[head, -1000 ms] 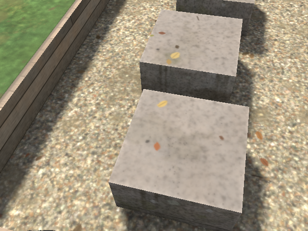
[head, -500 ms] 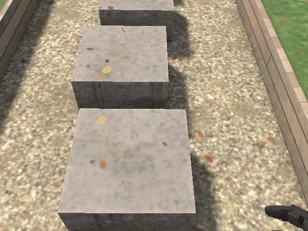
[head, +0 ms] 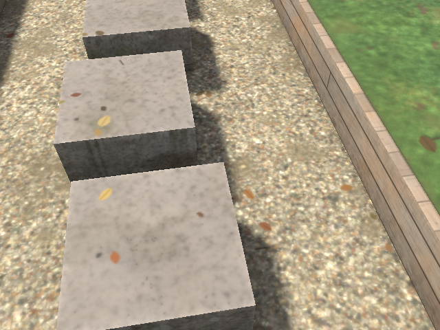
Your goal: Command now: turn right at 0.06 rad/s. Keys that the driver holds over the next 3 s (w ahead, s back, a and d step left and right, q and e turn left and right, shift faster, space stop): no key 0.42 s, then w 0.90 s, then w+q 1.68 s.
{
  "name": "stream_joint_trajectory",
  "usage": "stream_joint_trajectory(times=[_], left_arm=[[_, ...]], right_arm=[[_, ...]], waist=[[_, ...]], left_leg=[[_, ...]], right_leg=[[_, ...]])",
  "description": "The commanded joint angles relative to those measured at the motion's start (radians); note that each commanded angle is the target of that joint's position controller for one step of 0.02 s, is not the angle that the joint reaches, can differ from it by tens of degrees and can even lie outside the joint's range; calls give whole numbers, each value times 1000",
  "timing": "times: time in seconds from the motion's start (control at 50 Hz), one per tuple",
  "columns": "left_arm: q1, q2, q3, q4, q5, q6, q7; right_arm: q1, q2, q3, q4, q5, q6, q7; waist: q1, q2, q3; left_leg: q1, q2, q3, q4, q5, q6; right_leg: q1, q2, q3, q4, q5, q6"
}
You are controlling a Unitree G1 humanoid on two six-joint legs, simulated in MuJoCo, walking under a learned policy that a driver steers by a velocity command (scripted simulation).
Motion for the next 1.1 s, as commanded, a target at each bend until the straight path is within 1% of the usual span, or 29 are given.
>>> stream_joint_trajectory(times=[0.02, 0.24, 0.42, 0.46, 0.52, 0.58, 0.62, 0.64, 0.66, 0.68, 0.7, 0.72, 0.74, 0.76, 0.78, 0.82, 0.86, 0.88, 0.9, 0.92, 0.94, 0.96, 0.98, 1.0, 1.02, 1.04, 1.06, 1.08, 1.1], left_arm=[[-34, 130, 30, -67, -4, -26, 9], [-6, 106, 24, -10, -12, -29, 21], [22, 105, 29, 67, -16, -23, 26], [46, 100, 29, 95, -15, -20, 29], [74, 178, 57, 110, -23, -17, 32], [106, 203, 75, 130, -33, -30, 37], [75, 184, 74, 129, -43, -37, 36], [41, 165, 70, 123, -46, -41, 32], [-11, 124, 59, 99, -47, -48, 29], [-49, 55, 42, 63, -42, -65, 25], [-46, 81, 48, 44, -51, -93, 22], [-13, 144, 69, 56, -67, -120, 15], [32, 152, 70, 69, -82, -135, 3], [49, 144, 72, 81, -78, -140, -4], [25, 138, 74, 70, -75, -135, -12], [0, 118, 75, 58, -61, -122, -25], [-40, 92, 70, 30, -53, -117, -35], [-47, 61, 60, 23, -42, -113, -39], [-58, 53, 57, 14, -42, -111, -42], [-22, 62, 68, 33, -39, -118, -47], [17, 86, 80, 52, -42, -117, -48], [-11, 78, 76, 46, -50, -125, -47], [-81, 71, 73, 23, -50, -137, -52], [-289, 52, 69, -44, -73, -158, -57], [-359, 69, 71, -89, -90, -173, -59], [-443, 106, 83, -122, -102, -188, -60], [-480, 93, 77, -130, -88, -198, -66], [-476, 95, 75, -148, -76, -207, -86], [-439, 34, 60, -133, -40, -207, -112]], right_arm=[[-39, -100, -23, -70, 0, -13, -9], [-14, -109, -24, -3, 4, -12, -38], [7, -123, -26, 60, 10, -12, -48], [25, -116, -24, 88, 12, -8, -51], [10, -120, -33, 91, 20, -23, -54], [-8, -109, -37, 84, 23, -62, -30], [72, -105, -44, 113, 33, -85, -13], [144, -111, -50, 143, 36, -90, -9], [238, -154, -66, 182, 44, -92, -14], [326, -222, -87, 215, 48, -94, -16], [367, -258, -93, 204, 40, -99, -5], [289, -206, -74, 177, 23, -104, -6], [225, -198, -69, 138, 30, -107, -6], [195, -198, -69, 124, 38, -108, -5], [183, -148, -50, 115, 47, -108, 3], [236, -111, -37, 134, 45, -95, 7], [286, -138, -40, 144, 41, -85, 2], [301, -152, -45, 158, 27, -77, -6], [297, -160, -46, 157, 24, -74, -10], [343, -169, -53, 188, 6, -79, -14], [349, -162, -52, 177, 0, -86, -12], [331, -150, -50, 178, 22, -90, -14], [344, -142, -46, 187, 31, -87, -19], [521, -120, -51, 248, 52, -92, -52], [561, -119, -49, 265, 49, -100, -67], [583, -128, -54, 264, 47, -108, -72], [595, -156, -64, 266, 45, -113, -82], [469, -137, -52, 226, 37, -113, -110], [402, -122, -40, 193, 34, -112, -116]], waist=[[3, -69, -32], [6, -15, -30], [8, -5, -35], [13, -16, -41], [39, -103, 55], [59, -154, 109], [15, -156, 91], [-21, -136, 83], [-56, -35, 79], [-71, 168, 69], [-101, 267, 61], [-48, 160, 78], [-15, 118, 75], [-3, 89, 68], [5, 71, 78], [-22, 71, 56], [-40, 59, 57], [-45, 62, 27], [-43, 61, 23], [-35, 63, -8], [-26, 36, -40], [-19, 61, 1], [-32, 76, 37], [-127, 130, 106], [-133, 114, 167], [-152, 111, 224], [-169, 123, 229], [-113, 88, 261], [-100, 81, 185]], left_leg=[[47, 39, -40, -53, 53, 42], [75, 54, -50, -84, 97, 16], [92, 55, -45, -100, 126, 10], [99, 30, -16, -91, 2, 9], [-54, -23, 53, 48, -168, 22], [-158, 7, 29, 153, -159, 59], [-79, 15, 24, 106, -166, 96], [25, 12, 22, 36, -147, 112], [141, 52, -55, -58, -186, 141], [259, 181, -306, -197, -358, 215], [353, 356, -658, -322, -374, 332], [332, 371, -626, -305, -271, 341], [308, 338, -541, -306, -165, 321], [319, 314, -456, -314, -78, 299], [310, 292, -374, -322, -6, 281], [332, 222, -251, -340, 131, 266], [363, 209, -189, -340, 255, 272], [330, 189, -130, -310, 345, 270], [296, 182, -98, -301, 392, 268], [307, 232, -109, -252, 474, 278], [278, 225, -83, -214, 447, 281], [243, 217, -85, -204, 389, 277], [250, 215, -98, -177, 315, 261], [544, 299, -230, -129, 194, 235], [688, 349, -300, -107, 144, 222], [740, 349, -300, -139, 24, 206], [730, 356, -313, -133, 10, 207], [457, 258, -185, -133, -58, 177], [216, 214, -125, -130, -134, 171]], right_leg=[[-43, -79, 101, -149, 69, -48], [8, -53, 82, -171, 175, -55], [52, -41, 59, -178, 255, -58], [50, -29, 58, -213, 21, -63], [19, -111, 195, -302, -351, -130], [30, -222, 320, -329, -367, -201], [-5, -215, 289, -281, -323, -187], [-68, -185, 243, -235, -292, -163], [-169, -121, 153, -114, -239, -123], [-322, 16, -28, 141, -182, -51], [-477, 42, -26, 401, -265, -32], [-534, -16, 38, 552, -229, -45], [-525, -52, 53, 608, -134, -65], [-536, -87, 42, 617, -70, -74], [-538, -122, 39, 589, -21, -77], [-515, -125, -17, 520, 33, -71], [-543, -119, -43, 438, 94, -56], [-486, -106, -72, 444, 134, -37], [-458, -99, -85, 428, 159, -27], [-456, -115, -54, 540, 250, -31], [-425, -90, -91, 618, 263, -26], [-455, -104, -91, 631, 278, -25], [-510, -103, -95, 626, 289, -39], [-895, -136, 0, 656, 211, -39], [-1132, -172, 73, 610, 108, -38], [-1241, -155, 50, 492, 45, -37], [-1241, -158, 45, 438, 108, -32], [-1017, -157, 21, 219, 418, -16], [-677, -114, -31, 191, 721, -25]])
Next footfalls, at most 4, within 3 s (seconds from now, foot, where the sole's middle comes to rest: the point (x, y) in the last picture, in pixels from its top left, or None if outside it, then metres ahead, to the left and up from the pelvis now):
1.36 right None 0.60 -0.28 -1.07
1.78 left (227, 238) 0.82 0.00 -0.77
2.42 right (270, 181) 1.32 -0.23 -1.07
2.94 left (182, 115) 1.47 0.18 -0.77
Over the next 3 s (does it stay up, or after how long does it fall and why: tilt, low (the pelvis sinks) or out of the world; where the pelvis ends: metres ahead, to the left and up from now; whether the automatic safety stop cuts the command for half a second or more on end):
stays up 1.49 0.06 -0.29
